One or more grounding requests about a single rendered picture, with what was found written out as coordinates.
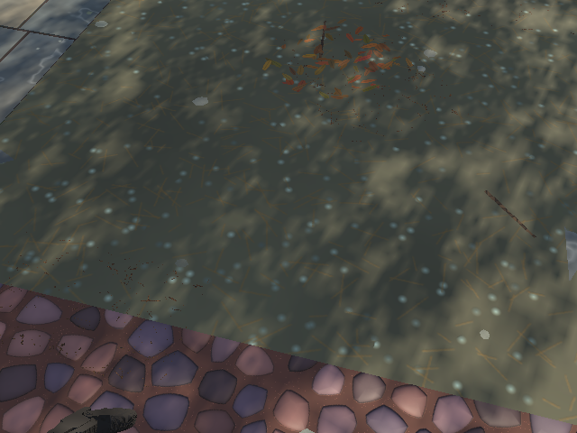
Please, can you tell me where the left robot hand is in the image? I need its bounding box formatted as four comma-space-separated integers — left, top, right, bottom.
47, 407, 137, 433

